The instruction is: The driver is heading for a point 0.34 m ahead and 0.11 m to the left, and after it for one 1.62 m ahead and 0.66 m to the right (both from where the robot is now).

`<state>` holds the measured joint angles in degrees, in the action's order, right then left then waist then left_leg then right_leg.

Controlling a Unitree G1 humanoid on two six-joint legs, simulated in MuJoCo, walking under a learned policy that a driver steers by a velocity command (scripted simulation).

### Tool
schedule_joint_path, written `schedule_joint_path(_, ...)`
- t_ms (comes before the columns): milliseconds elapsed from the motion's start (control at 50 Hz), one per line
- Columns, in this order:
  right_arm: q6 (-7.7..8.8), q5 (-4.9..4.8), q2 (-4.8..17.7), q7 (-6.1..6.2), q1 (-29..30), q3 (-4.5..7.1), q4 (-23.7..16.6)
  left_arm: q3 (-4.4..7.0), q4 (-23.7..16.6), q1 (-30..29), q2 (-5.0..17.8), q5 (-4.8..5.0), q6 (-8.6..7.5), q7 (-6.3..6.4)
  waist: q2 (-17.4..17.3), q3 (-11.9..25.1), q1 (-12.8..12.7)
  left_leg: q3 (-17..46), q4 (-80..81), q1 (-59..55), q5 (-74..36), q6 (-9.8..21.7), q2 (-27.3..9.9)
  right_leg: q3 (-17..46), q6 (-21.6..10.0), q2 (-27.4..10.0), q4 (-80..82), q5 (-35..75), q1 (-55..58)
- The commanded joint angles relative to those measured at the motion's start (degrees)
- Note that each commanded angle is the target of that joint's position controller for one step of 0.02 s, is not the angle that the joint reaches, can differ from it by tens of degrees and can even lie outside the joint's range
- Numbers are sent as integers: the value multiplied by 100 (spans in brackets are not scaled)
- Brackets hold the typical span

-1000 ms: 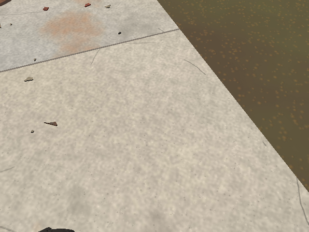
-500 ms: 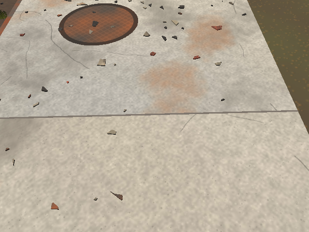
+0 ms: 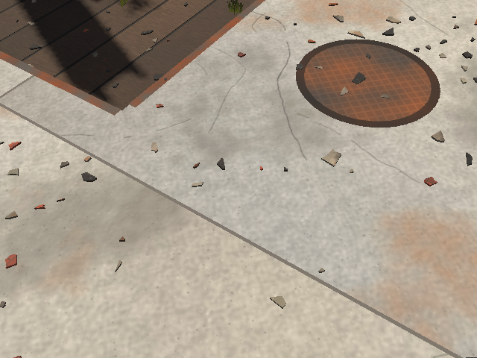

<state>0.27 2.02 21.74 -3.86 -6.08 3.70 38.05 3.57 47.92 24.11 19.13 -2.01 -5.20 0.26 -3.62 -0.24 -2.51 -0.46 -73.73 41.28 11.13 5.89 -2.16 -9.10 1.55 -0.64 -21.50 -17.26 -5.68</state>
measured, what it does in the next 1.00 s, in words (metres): walks ahead, turning right: left foot, then right foot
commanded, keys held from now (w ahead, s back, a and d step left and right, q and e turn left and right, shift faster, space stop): w+q+shift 0.14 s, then w+e+shift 0.86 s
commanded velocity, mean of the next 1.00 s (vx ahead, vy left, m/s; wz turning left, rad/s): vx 1.00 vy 0.00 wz -0.26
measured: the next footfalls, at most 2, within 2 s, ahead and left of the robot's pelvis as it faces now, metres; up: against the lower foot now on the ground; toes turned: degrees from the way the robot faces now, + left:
left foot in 0.24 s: +0.38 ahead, +0.07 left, +0.00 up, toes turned +16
right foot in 0.68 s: +0.82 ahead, -0.01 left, +0.00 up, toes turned -6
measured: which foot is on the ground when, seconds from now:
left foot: up 0.00-0.22, down 0.24-0.68, up 0.70-1.00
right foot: down 0.00-0.22, up 0.24-0.66, down 0.68-1.00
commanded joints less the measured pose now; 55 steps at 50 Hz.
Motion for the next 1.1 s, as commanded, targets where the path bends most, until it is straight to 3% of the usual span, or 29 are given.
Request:
schedule_joint_path(20,-6,-17,-264,-112,467,-223,-725,-72,-250,-347,125,19,-241,-59,799,-406,368,197,505,535,-756,-12,-354,477,-369,-1370,1346,1944,-125)
schedule_joint_path(100,13,-16,-323,-248,1324,-333,-921,-33,14,133,394,-14,-242,9,523,-901,179,-755,2351,-60,-1075,260,-63,-525,-145,-1115,1534,3781,189)
schedule_joint_path(140,35,-19,-251,-223,1237,-315,-803,12,35,381,650,-1,-169,93,726,-594,280,-1220,2790,-810,-871,457,446,-765,-35,-1119,867,6578,691)
schedule_joint_path(180,82,85,-85,-113,247,-251,-452,41,102,480,950,-1,-31,196,1038,-13,876,-930,3091,-2333,-335,660,837,-592,-146,-1444,-490,7981,616)
schedule_joint_path(220,117,98,454,132,-1986,55,365,38,-62,-58,1083,16,71,155,1010,722,1917,-113,4130,-5016,-126,983,728,-505,-479,-1313,-3445,6712,-606)
schedule_joint_path(240,80,16,963,270,-1715,235,390,-62,-255,55,396,-6,54,72,-627,1133,1233,1418,3943,-6331,-134,867,-566,-406,-389,-256,-5970,-497,-2282)
schedule_joint_path(260,86,106,1283,330,-1611,267,79,-150,-663,674,303,337,24,85,-773,2522,903,4199,4674,-7513,-186,1895,-2213,915,-434,63,-7524,-1219,-3723)
schedule_joint_path(280,89,98,905,421,-1814,267,155,-90,-713,-284,622,320,-36,100,387,1964,1250,3815,5366,-6771,504,1641,-1885,1306,-486,-85,-7390,-415,-4117)
schedule_joint_path(300,188,69,625,459,-1564,194,406,-130,-695,-326,433,339,-41,55,497,688,860,3071,5708,-5468,483,1439,-1765,1231,-502,-343,-6794,-158,-4147)
schedule_joint_path(320,332,73,303,437,-1343,112,499,-152,-619,-429,305,227,17,12,903,158,561,2591,5898,-4448,300,1208,-1525,1343,-499,-594,-6186,-63,-3789)
schedule_joint_path(380,625,-13,-140,425,-1054,-52,634,-161,-236,42,18,65,398,-185,653,-338,-23,1253,6502,-2964,123,760,-1106,1496,-386,-815,-5395,103,-2938)
schedule_joint_path(440,801,-80,-182,307,-1186,-59,822,-173,-514,-928,-129,126,463,-275,336,-781,112,43,6951,-2823,-877,337,-675,1237,-441,-829,-4443,1075,-3443)
schedule_joint_path(460,809,-85,-236,295,-1136,-77,858,-166,-508,-1098,-142,176,457,-294,346,-761,139,-471,6957,-2987,-1350,99,-331,1036,-507,-657,-4151,1481,-3517)
schedule_joint_path(480,860,-108,-189,277,-1191,-88,851,-225,-660,-1274,-282,173,414,-326,86,-769,123,-715,6937,-2872,-1927,36,-406,920,-561,-723,-3585,1952,-3313)
schedule_joint_path(540,906,-171,-114,356,-1460,-116,989,-257,-801,-1929,-224,167,328,-429,335,-815,296,-1237,7086,-3389,-3265,-216,-427,234,-770,-402,-2356,2775,-2910)
schedule_joint_path(600,829,-145,365,562,-1580,-61,970,-221,-741,-1631,-30,117,314,-481,-82,-338,52,-1481,5925,-4511,-6967,-519,-705,-261,-1032,265,-1851,2473,-2304)
schedule_joint_path(620,715,-84,530,649,-1535,-9,944,-166,-630,-1207,157,96,338,-460,-270,-85,-204,-1429,5237,-4732,-7733,-567,-851,-318,-1121,488,-1811,1969,-1859)
schedule_joint_path(660,465,53,746,698,-947,76,734,118,-5,983,719,80,363,-337,-317,866,-1320,-1212,2397,-4054,-7468,-460,-955,107,-1458,703,-1800,1124,342)
schedule_joint_path(680,422,62,603,595,-724,70,747,284,148,1553,963,142,380,-221,299,862,-1589,-1299,-109,-3087,-4062,-427,-272,718,-1760,441,-1314,836,1175)
schedule_joint_path(700,578,116,-417,472,-883,-207,302,401,143,1005,1437,112,474,-158,2024,647,-594,-750,-2373,-350,1782,-670,703,2626,-2334,-529,-1719,1916,2338)
schedule_joint_path(720,720,-35,-280,443,-985,-301,-171,462,-161,603,1622,92,517,-140,1687,1713,-449,436,-2843,831,1730,-630,672,5048,-3195,-1254,-210,-30,3039)
schedule_joint_path(740,836,28,-8,421,-582,-320,-218,403,-290,379,1191,82,510,-80,632,1017,-448,688,-2200,1076,1182,-510,303,5464,-2861,-1392,754,-1119,2315)
schedule_joint_path(760,861,34,79,398,-489,-300,-196,303,-217,157,801,92,501,-68,-113,288,-95,653,-1436,791,762,-490,16,5026,-2492,-1243,973,-1157,1222)
schedule_joint_path(820,484,251,-95,380,-524,-406,-236,187,-247,-229,603,143,265,-20,-286,-430,505,551,-189,-218,902,-814,-422,3755,-2230,-491,1120,-161,-1010)
schedule_joint_path(920,382,48,-329,246,817,-563,-817,293,-377,-204,801,213,82,-91,322,-631,72,41,2877,-1211,-1008,-985,-382,2823,-1834,240,1334,1214,-1897)
schedule_joint_path(1020,466,-44,-80,298,991,-474,-913,415,-399,14,983,231,120,-79,686,-124,-215,150,4377,-1864,-1501,-774,61,3146,-1363,-14,536,2971,-393)
schedule_joint_path(1060,510,-66,388,415,-143,-255,-596,465,-464,-201,1254,152,110,-72,618,667,375,164,4402,-3170,-512,-649,342,3135,-1108,39,-920,4331,-49)
schedule_joint_path(1080,534,-63,613,507,-1353,-129,-319,462,-544,-575,1305,126,70,-103,531,1233,1118,209,4311,-4504,-158,-569,136,2964,-980,241,-2306,4172,-581)
schedule_joint_path(1100,553,78,1015,641,-2679,42,-126,273,-719,-727,634,109,-14,-99,-150,2017,1571,1410,4339,-5905,1910,-418,-1083,2539,-968,535,-4258,2175,-1509)
Keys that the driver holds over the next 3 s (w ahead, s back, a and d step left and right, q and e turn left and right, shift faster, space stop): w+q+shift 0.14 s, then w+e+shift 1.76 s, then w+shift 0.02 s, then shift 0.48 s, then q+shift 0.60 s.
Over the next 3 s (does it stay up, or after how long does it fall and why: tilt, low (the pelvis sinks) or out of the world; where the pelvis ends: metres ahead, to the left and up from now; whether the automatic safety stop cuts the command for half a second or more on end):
stays up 1.79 -0.72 0.01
